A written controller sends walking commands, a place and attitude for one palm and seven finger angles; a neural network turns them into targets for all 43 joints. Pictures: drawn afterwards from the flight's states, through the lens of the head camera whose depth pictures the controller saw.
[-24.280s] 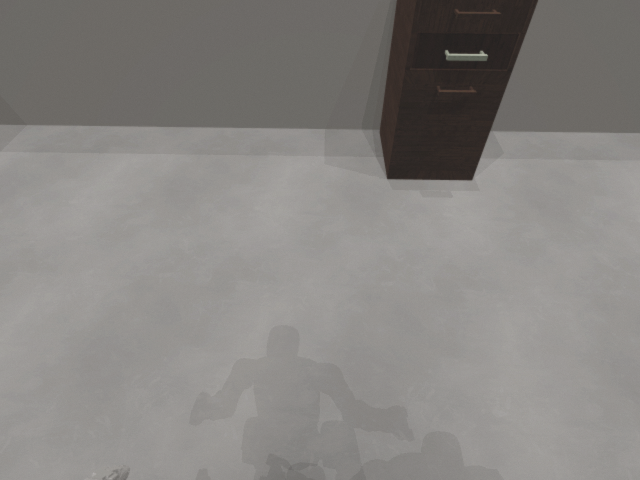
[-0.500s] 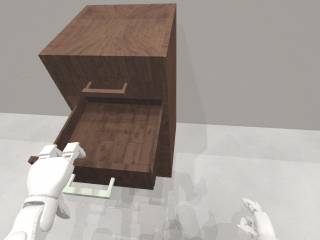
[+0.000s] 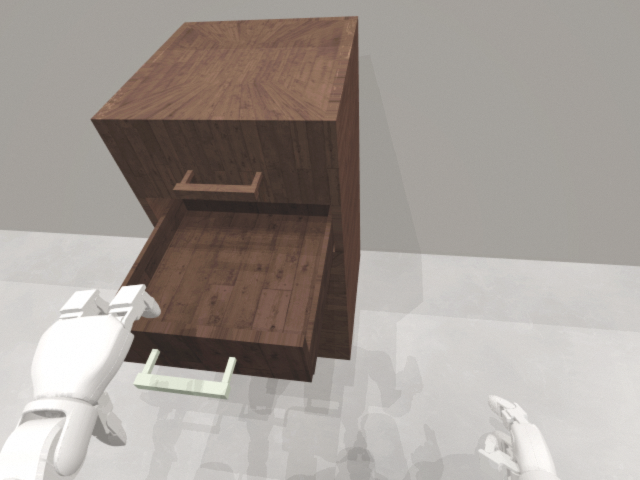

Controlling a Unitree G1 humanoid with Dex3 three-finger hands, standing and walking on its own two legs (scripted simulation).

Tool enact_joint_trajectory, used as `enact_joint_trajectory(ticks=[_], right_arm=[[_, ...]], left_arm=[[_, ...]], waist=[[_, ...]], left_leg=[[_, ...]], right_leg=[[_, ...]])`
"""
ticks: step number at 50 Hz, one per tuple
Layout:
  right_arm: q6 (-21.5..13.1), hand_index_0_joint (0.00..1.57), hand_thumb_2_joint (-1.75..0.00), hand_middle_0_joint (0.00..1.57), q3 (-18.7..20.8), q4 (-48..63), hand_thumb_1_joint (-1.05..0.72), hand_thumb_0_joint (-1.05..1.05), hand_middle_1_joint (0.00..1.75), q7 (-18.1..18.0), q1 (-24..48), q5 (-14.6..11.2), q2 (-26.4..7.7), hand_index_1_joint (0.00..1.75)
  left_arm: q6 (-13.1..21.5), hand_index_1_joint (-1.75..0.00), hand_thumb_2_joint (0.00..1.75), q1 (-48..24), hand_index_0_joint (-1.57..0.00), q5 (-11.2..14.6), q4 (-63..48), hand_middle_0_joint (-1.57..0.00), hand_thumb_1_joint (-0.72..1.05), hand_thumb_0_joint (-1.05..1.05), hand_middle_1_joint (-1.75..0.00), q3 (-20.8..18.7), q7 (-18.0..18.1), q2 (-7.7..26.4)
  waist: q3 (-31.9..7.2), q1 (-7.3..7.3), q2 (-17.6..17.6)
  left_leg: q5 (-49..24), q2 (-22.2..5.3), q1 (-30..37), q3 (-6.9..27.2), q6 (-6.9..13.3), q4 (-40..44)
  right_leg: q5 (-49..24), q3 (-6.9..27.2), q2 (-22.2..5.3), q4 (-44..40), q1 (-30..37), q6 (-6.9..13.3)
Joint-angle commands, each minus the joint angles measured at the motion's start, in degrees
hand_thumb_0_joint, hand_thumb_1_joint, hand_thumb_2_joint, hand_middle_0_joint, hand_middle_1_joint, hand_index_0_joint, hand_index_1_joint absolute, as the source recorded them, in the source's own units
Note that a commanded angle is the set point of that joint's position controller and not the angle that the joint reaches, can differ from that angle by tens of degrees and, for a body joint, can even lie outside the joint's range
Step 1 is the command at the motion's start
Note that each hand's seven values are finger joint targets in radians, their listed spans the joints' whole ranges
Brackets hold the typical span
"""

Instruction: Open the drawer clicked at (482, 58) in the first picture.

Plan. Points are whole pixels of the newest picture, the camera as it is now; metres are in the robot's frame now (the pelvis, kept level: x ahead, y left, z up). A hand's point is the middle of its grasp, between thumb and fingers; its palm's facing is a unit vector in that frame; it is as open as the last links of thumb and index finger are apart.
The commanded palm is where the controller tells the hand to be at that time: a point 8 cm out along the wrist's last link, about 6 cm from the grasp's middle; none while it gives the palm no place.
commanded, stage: draw the hand back to the body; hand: left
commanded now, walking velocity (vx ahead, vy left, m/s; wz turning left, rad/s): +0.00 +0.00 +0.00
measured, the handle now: (187, 373) +0.28 +0.28 -0.12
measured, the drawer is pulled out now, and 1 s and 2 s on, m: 0.30 0.30 0.30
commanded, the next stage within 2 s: step back with the hand held close in 1.14 s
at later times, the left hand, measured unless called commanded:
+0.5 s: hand (108, 328) +0.22 +0.25 +0.14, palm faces +0.39 -0.83 -0.39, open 12.5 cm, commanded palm +0.16 +0.28 +0.16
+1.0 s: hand (72, 322) +0.20 +0.25 +0.18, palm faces +0.43 -0.80 -0.42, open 8.2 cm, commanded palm +0.15 +0.29 +0.19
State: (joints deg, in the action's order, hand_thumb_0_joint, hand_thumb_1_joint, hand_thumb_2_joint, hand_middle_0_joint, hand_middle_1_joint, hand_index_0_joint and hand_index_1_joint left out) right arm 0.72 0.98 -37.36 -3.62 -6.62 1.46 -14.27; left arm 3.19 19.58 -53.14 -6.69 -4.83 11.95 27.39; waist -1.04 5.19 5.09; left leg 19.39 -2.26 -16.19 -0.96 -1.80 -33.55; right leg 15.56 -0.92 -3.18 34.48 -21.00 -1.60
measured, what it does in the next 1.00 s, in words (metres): stands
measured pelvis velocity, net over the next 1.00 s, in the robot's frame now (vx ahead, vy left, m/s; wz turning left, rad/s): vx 0.02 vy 0.01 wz -0.01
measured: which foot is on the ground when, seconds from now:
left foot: down 0.00-1.00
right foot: down 0.00-1.00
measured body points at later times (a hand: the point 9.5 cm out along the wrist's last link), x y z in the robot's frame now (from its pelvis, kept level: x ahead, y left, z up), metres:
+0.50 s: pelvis +0.02 +0.00 +0.02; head +0.01 -0.01 +0.46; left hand +0.19 +0.29 +0.16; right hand +0.20 -0.22 -0.07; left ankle -0.02 +0.14 -0.73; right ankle +0.02 -0.14 -0.73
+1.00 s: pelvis +0.02 +0.01 +0.02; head +0.00 -0.01 +0.47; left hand +0.17 +0.29 +0.20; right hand +0.21 -0.20 -0.06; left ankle -0.02 +0.14 -0.73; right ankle +0.02 -0.14 -0.73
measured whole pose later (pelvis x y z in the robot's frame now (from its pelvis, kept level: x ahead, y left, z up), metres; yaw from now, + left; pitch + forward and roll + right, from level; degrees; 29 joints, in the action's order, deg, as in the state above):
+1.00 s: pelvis +0.02 +0.01 +0.02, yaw +0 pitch -4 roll -1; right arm -11.6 -0.9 -37.6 -5.1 -10.4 1.3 -11.5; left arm 8.2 27.6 1.2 -25.1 -17.9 5.8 17.8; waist 2.3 4.0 4.2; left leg 15.4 -3.0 -1.4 -1.4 -1.5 -21.2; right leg 10.0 -1.4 -2.2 19.3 -4.9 -2.1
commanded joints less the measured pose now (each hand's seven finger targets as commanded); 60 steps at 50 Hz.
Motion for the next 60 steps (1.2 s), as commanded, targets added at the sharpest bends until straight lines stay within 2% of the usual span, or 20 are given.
enact_joint_trajectory(ticks=[1,7,8,10,11,12,16,19,21,29,31,35,39,41,44,46,47,50,52,60], right_arm=[[-2.86,0.20,-0.90,0.20,1.71,9.66,-0.90,0.00,0.30,-0.26,8.22,0.52,-5.53,0.30],[-2.86,0.20,-0.90,0.20,1.28,9.53,-0.90,0.00,0.30,-0.26,8.23,0.45,-5.13,0.30],[-5.53,0.20,-0.90,0.20,1.64,11.59,-0.90,0.00,0.30,-1.56,2.83,-1.20,-2.71,0.30],[-8.78,0.20,-0.90,0.20,0.24,11.85,-0.90,0.00,0.30,-3.70,4.38,-0.90,-4.22,0.30],[-9.88,0.20,-0.90,0.20,-0.75,11.14,-0.90,0.00,0.30,-4.53,4.91,-0.46,-4.06,0.30],[-11.11,0.20,-0.90,0.20,-1.03,11.02,-0.90,0.00,0.30,-4.77,4.77,-0.46,-3.65,0.30],[-14.29,0.20,-0.90,0.20,-0.99,9.60,-0.90,0.00,0.30,-4.05,3.51,0.00,-3.77,0.30],[-15.21,0.20,-0.90,0.20,-0.93,9.21,-0.90,0.00,0.30,-3.18,2.87,0.24,-3.37,0.30],[-15.32,0.20,-0.90,0.20,-0.32,8.94,-0.90,0.00,0.30,-2.83,2.86,0.24,-3.60,0.30],[-15.74,0.20,-0.90,0.20,0.47,8.83,-0.90,0.00,0.30,-2.15,2.36,0.15,-3.67,0.30],[-16.00,0.20,-0.90,0.20,0.72,8.85,-0.90,0.00,0.30,-2.05,2.21,0.22,-4.02,0.30],[-15.95,0.20,-0.90,0.20,0.81,8.92,-0.90,0.00,0.30,-1.84,1.99,0.13,-3.95,0.30],[-15.75,0.20,-0.90,0.20,0.61,8.72,-0.90,0.00,0.30,-1.98,2.68,0.01,-3.33,0.30],[-15.78,0.20,-0.90,0.20,0.68,8.92,-0.90,0.00,0.30,-1.98,2.80,-0.01,-3.51,0.30],[-15.48,0.20,-0.90,0.20,0.48,8.65,-0.90,0.00,0.30,-1.89,2.73,-0.09,-3.13,0.30],[-15.36,0.20,-0.90,0.20,0.68,8.81,-0.90,0.00,0.30,-1.83,2.86,-0.09,-3.42,0.30],[-15.23,0.20,-0.90,0.20,0.46,8.61,-0.90,0.00,0.30,-1.89,2.58,-0.08,-3.15,0.30],[-15.30,0.20,-0.90,0.20,0.56,9.32,-0.90,0.00,0.30,-1.69,2.47,-0.04,-3.49,0.30],[-15.39,0.20,-0.90,0.20,0.30,8.90,-0.90,0.00,0.30,-1.99,2.72,0.11,-3.02,0.30],[-15.65,0.20,-0.90,0.20,0.45,9.29,-0.90,0.00,0.30,-1.95,2.72,0.11,-3.29,0.30]], left_arm=[[1.40,-1.20,0.30,-6.11,-0.30,0.19,-14.19,-0.30,-0.50,0.00,-1.20,-9.23,1.81,12.96],[1.44,-1.20,0.30,-4.38,-0.30,0.71,-14.82,-0.30,-0.50,0.00,-1.20,-10.72,2.01,13.48],[0.69,-1.18,0.32,-4.26,-0.30,41.83,-10.46,-0.30,-0.47,0.00,-1.18,-7.64,-0.85,-7.24],[3.51,-1.13,0.34,-6.42,-0.29,48.85,-19.29,-0.29,-0.40,0.00,-1.13,-14.76,-1.86,3.41],[4.32,-1.11,0.36,-6.26,-0.29,50.39,-18.80,-0.29,-0.36,0.00,-1.11,-16.53,-1.95,4.52],[4.94,-1.09,0.37,-5.63,-0.29,51.46,-20.07,-0.29,-0.32,0.00,-1.09,-15.13,-2.21,1.91],[6.06,-1.00,0.43,-2.61,-0.28,52.90,-23.14,-0.28,-0.18,0.00,-1.00,-15.08,-2.94,0.75],[6.42,-0.93,0.48,1.27,-0.27,53.63,-22.36,-0.27,-0.08,0.00,-0.93,-15.23,-3.44,-0.85],[6.76,-0.88,0.51,1.03,-0.26,53.60,-23.99,-0.26,-0.01,0.00,-0.88,-17.55,-3.82,1.26],[7.52,-0.70,0.63,4.98,-0.25,54.11,-27.00,-0.25,0.27,0.00,-0.70,-16.88,-4.72,-1.00],[7.68,-0.66,0.66,3.10,-0.24,53.59,-30.34,-0.24,0.34,0.00,-0.66,-17.83,-4.73,0.80],[7.85,-0.57,0.72,4.37,-0.23,53.77,-31.28,-0.23,0.48,0.00,-0.57,-18.17,-4.77,0.43],[7.89,-0.48,0.78,5.79,-0.22,54.17,-29.81,-0.22,0.62,0.00,-0.48,-18.76,-4.85,-0.36],[8.28,-0.43,0.81,3.33,-0.22,53.84,-32.34,-0.22,0.69,0.00,-0.43,-20.07,-4.95,1.45],[8.01,-0.37,0.86,6.39,-0.21,54.46,-28.36,-0.21,0.80,0.00,-0.37,-18.89,-5.13,-1.24],[8.04,-0.32,0.88,3.90,-0.20,54.04,-29.90,-0.20,0.87,0.00,-0.32,-19.39,-5.37,0.09],[7.80,-0.30,0.90,5.67,-0.20,54.42,-27.63,-0.20,0.90,0.00,-0.30,-18.49,-5.35,-1.50],[8.16,-0.30,0.90,3.33,-0.20,54.05,-31.42,-0.20,0.90,0.00,-0.30,-18.89,-5.44,0.03],[7.80,-0.30,0.90,5.00,-0.20,54.35,-29.25,-0.20,0.90,0.00,-0.30,-18.49,-5.35,-1.06],[8.12,-0.30,0.90,3.76,-0.20,54.01,-31.76,-0.20,0.90,0.00,-0.30,-19.21,-5.21,0.50]], waist=[[-8.14,0.31,-2.63],[-8.32,0.84,-2.61],[-4.43,-4.95,-7.46],[-7.04,-2.20,-7.32],[-5.42,-1.86,-7.32],[-4.24,-1.70,-6.21],[-0.30,-1.50,1.46],[1.74,-1.35,-1.49],[1.01,-1.17,-0.77],[-2.18,-1.55,-2.13],[-3.70,-1.60,0.37],[-3.75,-1.52,-2.49],[-0.85,-1.30,-2.08],[-1.01,-1.26,-0.56],[0.90,-1.30,-3.46],[0.66,-1.41,-1.92],[1.42,-1.52,-2.26],[-1.73,-1.44,-1.14],[-0.03,-1.42,-2.16],[-1.27,-1.34,-2.21]], left_leg=[[-12.32,3.51,0.50,-1.63,2.06,5.47],[-13.14,3.56,1.21,-1.64,2.12,5.84],[-10.09,0.92,8.00,-2.28,3.58,7.01],[-10.82,1.29,9.16,-2.35,3.33,9.12],[-11.23,1.58,8.95,-2.09,3.04,10.28],[-12.67,1.65,9.09,-2.56,2.79,10.94],[-15.58,1.70,9.94,-3.08,1.86,13.53],[-16.80,1.40,8.71,-2.92,1.55,14.85],[-17.31,1.65,9.65,-3.19,1.55,14.70],[-21.96,1.55,10.90,-3.54,1.64,14.46],[-23.07,1.73,12.27,-3.51,1.56,14.09],[-24.11,1.49,11.80,-2.84,1.51,14.50],[-21.56,1.50,10.87,-3.19,1.22,15.01],[-20.00,1.68,11.44,-2.94,1.19,15.12],[-18.76,1.48,10.09,-3.01,1.19,15.68],[-18.80,1.62,10.83,-3.03,1.33,15.45],[-18.22,1.55,10.19,-3.23,1.22,15.85],[-18.77,1.73,11.14,-2.68,1.39,15.76],[-18.22,1.69,10.79,-3.05,1.32,15.68],[-17.84,1.86,10.78,-2.48,1.46,15.56]], right_leg=[[-7.68,-1.57,3.50,-6.02,7.63,2.22],[-8.59,-1.76,2.99,-6.26,9.04,2.05],[-7.83,-3.76,4.61,-8.05,12.27,1.93],[-7.88,-3.04,3.68,-10.10,15.89,1.23],[-7.58,-3.26,3.70,-11.03,16.10,1.16],[-8.70,-3.63,3.36,-11.57,16.25,0.98],[-10.38,-3.26,3.21,-14.42,16.66,1.51],[-11.71,-3.72,3.51,-14.88,18.22,1.49],[-12.36,-3.02,3.65,-15.97,18.43,1.60],[-16.98,-3.52,3.98,-15.34,20.37,1.20],[-17.74,-3.05,4.01,-15.62,20.18,1.36],[-18.04,-3.39,4.08,-15.11,20.65,1.25],[-15.87,-3.74,4.35,-15.96,19.46,1.26],[-14.40,-3.10,4.44,-16.70,18.79,1.54],[-13.40,-3.70,4.56,-16.72,18.61,1.29],[-13.71,-2.91,4.47,-17.31,18.17,1.50],[-13.14,-3.42,4.42,-17.20,18.33,1.28],[-13.61,-2.93,4.23,-16.51,19.52,1.42],[-13.37,-3.28,4.42,-17.14,18.83,1.31],[-13.03,-2.98,4.26,-16.84,19.39,1.42]])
